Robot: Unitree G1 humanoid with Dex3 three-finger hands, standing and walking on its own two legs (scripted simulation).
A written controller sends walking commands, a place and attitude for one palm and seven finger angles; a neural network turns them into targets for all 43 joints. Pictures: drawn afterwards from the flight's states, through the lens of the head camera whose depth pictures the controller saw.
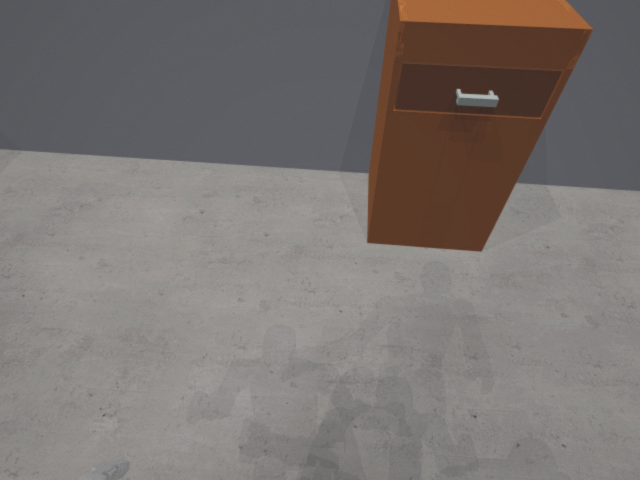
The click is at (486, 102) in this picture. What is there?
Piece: drawer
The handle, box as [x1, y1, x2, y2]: [456, 89, 498, 106]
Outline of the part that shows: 456,90 457,104 495,106 498,100 497,96 494,95 492,91 489,91 487,95 462,94 459,89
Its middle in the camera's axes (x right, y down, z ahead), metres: +0.44 -0.40 +1.09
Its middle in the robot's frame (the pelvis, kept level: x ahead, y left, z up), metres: +1.10 -0.38 -0.07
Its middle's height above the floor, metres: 0.70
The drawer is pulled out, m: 0.00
